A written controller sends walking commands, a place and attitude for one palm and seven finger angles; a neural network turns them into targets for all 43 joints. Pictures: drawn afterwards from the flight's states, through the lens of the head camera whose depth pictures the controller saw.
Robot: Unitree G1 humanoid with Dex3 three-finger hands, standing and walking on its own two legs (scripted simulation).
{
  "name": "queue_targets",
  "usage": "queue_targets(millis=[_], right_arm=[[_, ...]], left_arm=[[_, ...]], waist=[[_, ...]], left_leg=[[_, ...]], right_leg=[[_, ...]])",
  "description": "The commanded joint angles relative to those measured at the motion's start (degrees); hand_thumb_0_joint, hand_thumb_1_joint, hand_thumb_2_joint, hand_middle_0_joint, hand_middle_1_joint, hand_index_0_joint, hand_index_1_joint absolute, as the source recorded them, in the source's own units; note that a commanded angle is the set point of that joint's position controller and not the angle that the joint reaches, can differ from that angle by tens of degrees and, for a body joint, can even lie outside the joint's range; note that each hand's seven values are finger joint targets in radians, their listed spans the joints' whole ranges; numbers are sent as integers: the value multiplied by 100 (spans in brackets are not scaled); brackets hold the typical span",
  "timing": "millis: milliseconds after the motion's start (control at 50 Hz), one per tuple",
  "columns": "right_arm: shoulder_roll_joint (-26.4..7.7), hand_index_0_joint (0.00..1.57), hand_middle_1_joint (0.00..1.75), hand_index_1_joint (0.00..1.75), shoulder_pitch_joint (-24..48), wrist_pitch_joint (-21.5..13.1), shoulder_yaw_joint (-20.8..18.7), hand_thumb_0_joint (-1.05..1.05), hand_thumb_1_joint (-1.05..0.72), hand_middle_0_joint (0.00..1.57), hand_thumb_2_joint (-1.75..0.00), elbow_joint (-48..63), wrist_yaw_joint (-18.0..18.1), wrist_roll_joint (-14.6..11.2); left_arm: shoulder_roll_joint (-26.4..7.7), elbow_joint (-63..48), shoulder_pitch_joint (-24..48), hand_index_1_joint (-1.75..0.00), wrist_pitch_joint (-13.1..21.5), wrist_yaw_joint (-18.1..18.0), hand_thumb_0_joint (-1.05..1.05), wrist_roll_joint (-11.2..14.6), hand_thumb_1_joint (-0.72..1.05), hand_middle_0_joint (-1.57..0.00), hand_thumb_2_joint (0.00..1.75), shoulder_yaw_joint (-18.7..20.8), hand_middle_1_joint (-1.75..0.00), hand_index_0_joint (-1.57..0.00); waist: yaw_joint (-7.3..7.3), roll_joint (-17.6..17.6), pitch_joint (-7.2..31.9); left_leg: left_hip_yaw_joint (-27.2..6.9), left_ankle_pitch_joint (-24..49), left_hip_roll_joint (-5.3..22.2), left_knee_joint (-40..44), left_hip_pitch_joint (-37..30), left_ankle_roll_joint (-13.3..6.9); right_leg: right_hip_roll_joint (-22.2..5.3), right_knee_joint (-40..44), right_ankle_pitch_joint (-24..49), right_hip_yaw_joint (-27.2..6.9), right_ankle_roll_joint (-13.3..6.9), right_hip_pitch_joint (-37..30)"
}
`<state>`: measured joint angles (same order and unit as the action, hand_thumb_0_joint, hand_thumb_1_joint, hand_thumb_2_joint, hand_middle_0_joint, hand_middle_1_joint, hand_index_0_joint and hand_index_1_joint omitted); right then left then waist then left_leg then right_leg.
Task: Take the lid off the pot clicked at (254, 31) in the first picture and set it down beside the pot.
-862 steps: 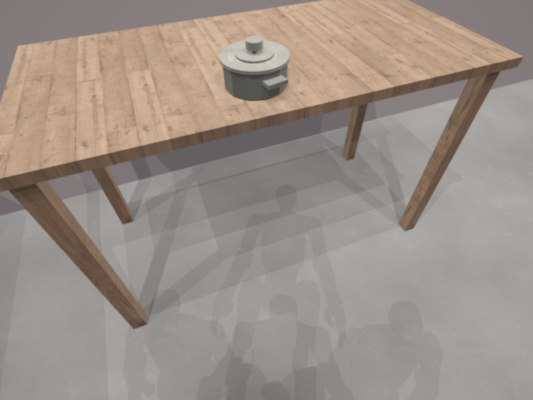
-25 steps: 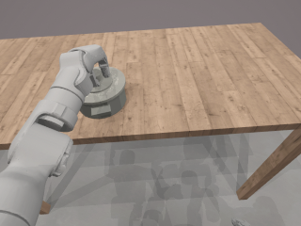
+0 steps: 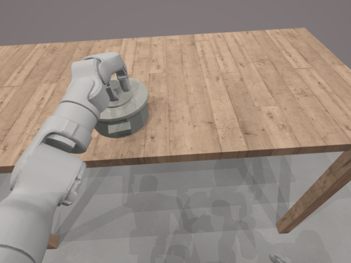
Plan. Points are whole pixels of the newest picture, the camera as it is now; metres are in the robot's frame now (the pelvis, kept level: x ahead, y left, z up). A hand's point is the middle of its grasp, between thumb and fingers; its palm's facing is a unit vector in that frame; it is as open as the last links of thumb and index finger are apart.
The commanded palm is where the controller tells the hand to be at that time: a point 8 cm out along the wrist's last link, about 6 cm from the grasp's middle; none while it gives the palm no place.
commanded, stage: close the fingers and squeeze the knob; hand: left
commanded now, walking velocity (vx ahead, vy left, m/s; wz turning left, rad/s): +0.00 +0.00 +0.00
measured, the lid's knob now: (112, 88) +0.49 +0.15 +0.16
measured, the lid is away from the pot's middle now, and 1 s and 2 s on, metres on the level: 0.00 0.01 0.01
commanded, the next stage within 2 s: lift the lid straight up in 0.34 s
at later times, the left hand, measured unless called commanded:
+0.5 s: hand (109, 90) +0.45 +0.15 +0.18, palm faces -0.33 -0.12 -0.94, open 6.5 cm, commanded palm +0.44 +0.16 +0.23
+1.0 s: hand (110, 86) +0.45 +0.14 +0.20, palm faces -0.33 -0.12 -0.94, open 6.4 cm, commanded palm +0.44 +0.16 +0.27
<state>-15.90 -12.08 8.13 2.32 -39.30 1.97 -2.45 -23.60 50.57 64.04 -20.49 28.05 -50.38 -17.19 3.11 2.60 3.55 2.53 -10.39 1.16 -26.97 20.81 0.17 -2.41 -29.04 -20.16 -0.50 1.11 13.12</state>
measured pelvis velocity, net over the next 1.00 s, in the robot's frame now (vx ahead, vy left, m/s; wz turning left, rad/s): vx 0.00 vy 0.00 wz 0.00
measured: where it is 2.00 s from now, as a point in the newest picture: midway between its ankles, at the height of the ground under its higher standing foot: outside the picture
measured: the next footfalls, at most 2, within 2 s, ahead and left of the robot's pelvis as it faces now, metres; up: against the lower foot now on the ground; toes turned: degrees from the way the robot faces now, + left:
none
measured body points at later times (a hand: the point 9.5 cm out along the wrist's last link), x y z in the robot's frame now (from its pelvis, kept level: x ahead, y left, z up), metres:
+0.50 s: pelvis +0.00 +0.00 +0.00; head +0.01 -0.02 +0.45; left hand +0.47 +0.15 +0.23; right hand +0.11 -0.26 -0.13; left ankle +0.03 +0.13 -0.74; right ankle -0.06 -0.13 -0.74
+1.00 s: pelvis +0.00 +0.00 +0.00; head +0.01 -0.03 +0.45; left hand +0.46 +0.15 +0.25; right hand +0.13 -0.25 -0.12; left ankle +0.03 +0.13 -0.74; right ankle -0.06 -0.13 -0.74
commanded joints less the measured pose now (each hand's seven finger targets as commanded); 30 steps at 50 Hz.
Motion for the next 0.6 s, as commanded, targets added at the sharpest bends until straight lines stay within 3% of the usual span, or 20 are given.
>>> queue_targets(millis=[0,40,60,140,220,300,340,400,440,480,520,560,580], right_arm=[[-719,20,30,30,291,-242,-279,0,-90,20,-90,729,66,-10],[-765,20,30,30,301,-255,-278,0,-90,20,-90,747,66,5],[-728,20,30,30,314,-254,-266,0,-90,20,-90,755,65,-17],[-763,20,30,30,337,-260,-273,0,-90,20,-90,777,54,-5],[-735,20,30,30,339,-252,-240,0,-90,20,-90,751,91,-35],[-728,20,30,30,311,-264,-257,0,-90,20,-90,755,85,-14],[-796,20,30,30,254,-264,-265,0,-90,20,-90,707,96,-1],[-715,20,30,30,347,-256,-258,0,-90,20,-90,754,95,-29],[-769,20,30,30,303,-260,-267,0,-90,20,-90,709,88,-9],[-731,20,30,30,319,-261,-252,0,-90,20,-90,690,116,-22],[-700,20,30,30,337,-312,-253,0,-90,20,-90,706,119,-17],[-718,20,30,30,322,-368,-267,0,-90,20,-90,726,122,14],[-689,20,30,30,341,-389,-265,0,-90,20,-90,725,132,11]], left_arm=[[-1062,-887,2622,-102,10,-178,0,-97,61,-77,76,339,-101,-85],[-1321,-893,2508,-102,28,-188,0,-77,63,-77,77,535,-101,-86],[-1111,-928,2590,-103,24,-172,0,-91,64,-78,78,327,-102,-87],[-1283,-1055,2488,-103,12,-179,0,-36,68,-79,80,488,-103,-88],[-1203,-728,2469,-104,-18,-181,0,-89,72,-80,82,380,-104,-90],[-1182,-762,2494,-105,-4,-210,0,-116,76,-82,83,391,-105,-92],[-1519,-751,2477,-106,22,-227,0,-121,78,-83,84,643,-106,-92],[-1051,-837,2635,-106,0,-200,0,-111,79,-83,85,267,-106,-93],[-1276,-807,2660,-106,-2,-213,0,-99,79,-83,85,445,-107,-93],[-1212,-760,2951,-106,-12,-208,0,-135,80,-83,85,349,-107,-93],[-1162,-1010,3201,-106,10,-208,0,-121,80,-83,85,320,-107,-93],[-1476,-1242,3364,-106,59,-232,0,-158,80,-83,85,558,-107,-93],[-1306,-1106,3264,-106,49,-209,0,-156,80,-83,85,446,-107,-93]], waist=[[-14,-623,1922],[-54,-640,1910],[0,-629,1879],[-71,-587,1855],[-24,-610,1619],[-41,-538,1770],[-84,-669,1846],[-6,-603,1762],[-31,-563,1731],[29,-593,1719],[14,-438,1930],[-12,-319,2251],[2,-407,2207]], left_leg=[[62,1537,-454,-96,-1891,-452],[87,1523,-464,-109,-1827,-459],[88,1533,-463,-91,-1858,-465],[69,1537,-455,-75,-1877,-456],[83,1284,-450,-7,-1750,-437],[66,1352,-454,-28,-1812,-449],[89,1393,-444,-49,-1764,-450],[87,1357,-446,-23,-1817,-450],[74,1376,-442,-39,-1820,-446],[93,1185,-443,4,-1811,-452],[40,1325,-448,-6,-1997,-449],[11,1525,-442,-49,-2144,-460],[2,1579,-458,-78,-2110,-470]], right_leg=[[495,368,2565,240,-262,343],[483,392,2628,215,-272,247],[488,385,2625,224,-257,321],[498,414,2561,236,-278,284],[498,447,2355,241,-260,401],[499,420,2380,238,-272,372],[480,429,2504,212,-273,231],[494,432,2402,241,-260,391],[498,460,2401,237,-289,384],[498,481,2269,227,-264,437],[508,451,2306,225,-281,435],[497,414,2464,185,-288,314],[506,398,2495,196,-285,336]])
